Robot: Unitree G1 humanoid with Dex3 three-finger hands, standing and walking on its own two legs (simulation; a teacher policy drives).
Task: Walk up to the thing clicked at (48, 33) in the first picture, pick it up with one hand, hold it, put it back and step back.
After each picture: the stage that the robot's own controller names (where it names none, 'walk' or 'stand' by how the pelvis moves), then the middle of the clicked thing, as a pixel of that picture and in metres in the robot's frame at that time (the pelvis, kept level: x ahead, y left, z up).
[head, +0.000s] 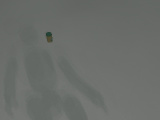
stand; (49, 37) +1.44 +0.34 -0.72
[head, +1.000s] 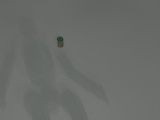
walk; (60, 42) +1.33 +0.15 -0.71
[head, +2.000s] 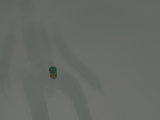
walk; (53, 73) +0.89 +0.18 -0.71
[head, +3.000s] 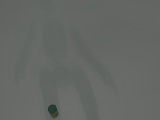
walk; (53, 111) +0.55 +0.24 -0.70
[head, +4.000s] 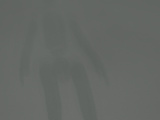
stand; out of the picture +0.41 +0.21 -0.71
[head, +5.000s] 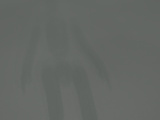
stand; out of the picture +0.38 +0.19 -0.72
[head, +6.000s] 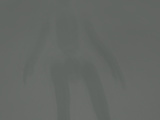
stand; out of the picture +0.40 +0.19 -0.70
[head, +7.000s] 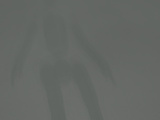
stand; out of the picture +0.41 +0.15 -0.68
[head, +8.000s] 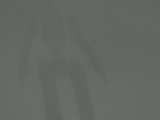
stand; out of the picture +0.38 +0.16 -0.73
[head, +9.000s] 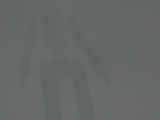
stand; out of the picture +0.37 +0.16 -0.73
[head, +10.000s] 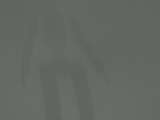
stand; out of the picture +0.36 +0.16 -0.73
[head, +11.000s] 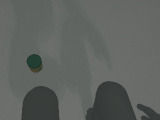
go down; (35, 64) +0.46 +0.17 -0.37
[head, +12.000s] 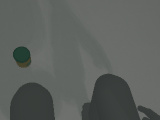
go down; (22, 58) +0.46 +0.18 -0.31
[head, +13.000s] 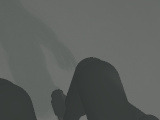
close in; out of the picture +0.46 +0.22 -0.23
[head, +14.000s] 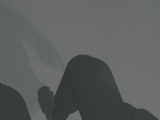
close; out of the picture +0.45 +0.24 -0.23
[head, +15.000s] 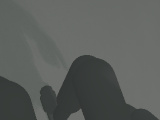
lift; out of the picture +0.41 +0.21 -0.23
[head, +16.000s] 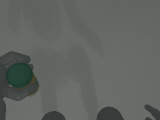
lift; (24, 81) +0.34 +0.18 +0.00
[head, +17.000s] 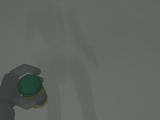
hold; (34, 92) +0.31 +0.16 +0.02
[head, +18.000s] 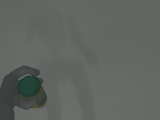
hold; (33, 93) +0.31 +0.17 +0.01
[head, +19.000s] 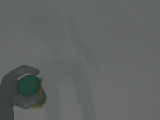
hold; (33, 93) +0.31 +0.17 +0.01
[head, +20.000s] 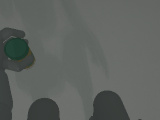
crouch; (21, 55) +0.44 +0.17 -0.07
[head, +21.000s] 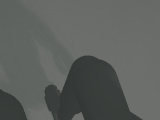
lower; out of the picture +0.45 +0.25 -0.23
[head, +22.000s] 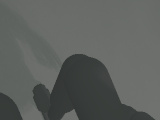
lower; out of the picture +0.46 +0.26 -0.24
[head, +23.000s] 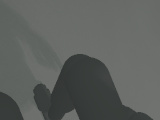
lower; out of the picture +0.46 +0.26 -0.24
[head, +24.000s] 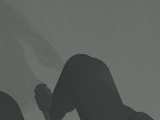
lower; out of the picture +0.46 +0.26 -0.24
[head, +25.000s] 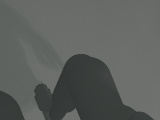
rest; out of the picture +0.46 +0.25 -0.24
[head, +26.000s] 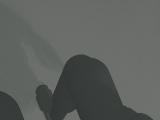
withdraw; out of the picture +0.46 +0.25 -0.24
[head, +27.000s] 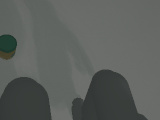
stand; (6, 48) +0.47 +0.21 -0.28
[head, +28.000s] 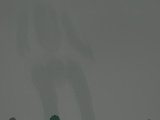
stand; out of the picture +0.40 +0.14 -0.64
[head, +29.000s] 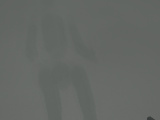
stand; out of the picture +0.40 +0.15 -0.66
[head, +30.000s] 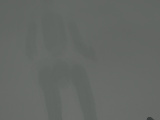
stand; out of the picture +0.40 +0.15 -0.66
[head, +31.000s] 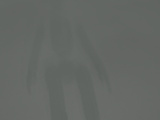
stand; out of the picture +0.41 +0.15 -0.72
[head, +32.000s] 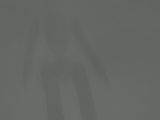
stand; out of the picture +0.39 +0.16 -0.73
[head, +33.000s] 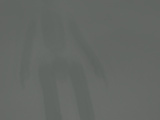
walk; out of the picture +0.38 +0.16 -0.73
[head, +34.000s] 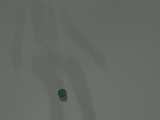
walk; (62, 95) +0.57 +0.18 -0.71
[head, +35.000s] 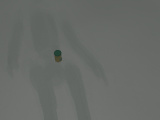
walk; (58, 56) +0.95 +0.16 -0.70
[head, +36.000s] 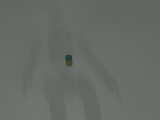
stand; (68, 60) +1.04 +0.15 -0.70
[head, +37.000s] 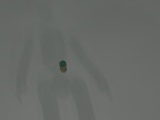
stand; (63, 66) +1.00 +0.17 -0.73
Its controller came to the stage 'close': yes
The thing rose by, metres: 0.72
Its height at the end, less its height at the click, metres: +0.00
